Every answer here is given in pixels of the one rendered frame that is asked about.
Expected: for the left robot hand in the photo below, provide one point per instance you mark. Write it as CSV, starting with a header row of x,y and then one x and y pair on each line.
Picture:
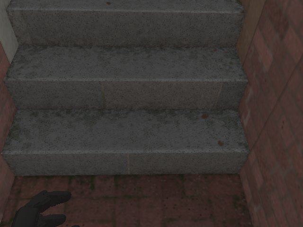
x,y
29,214

